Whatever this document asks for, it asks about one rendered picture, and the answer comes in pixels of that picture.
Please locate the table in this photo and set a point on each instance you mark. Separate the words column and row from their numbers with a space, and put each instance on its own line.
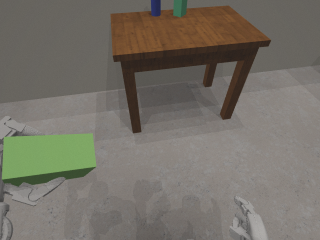
column 203, row 36

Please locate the robot right hand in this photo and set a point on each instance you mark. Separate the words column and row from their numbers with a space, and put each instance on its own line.
column 252, row 227

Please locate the left robot forearm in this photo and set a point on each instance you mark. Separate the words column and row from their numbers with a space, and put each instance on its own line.
column 6, row 226

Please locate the robot left hand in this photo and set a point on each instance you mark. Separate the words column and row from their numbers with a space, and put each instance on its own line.
column 25, row 193

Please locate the sponge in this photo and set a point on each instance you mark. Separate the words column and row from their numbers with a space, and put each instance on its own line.
column 38, row 159

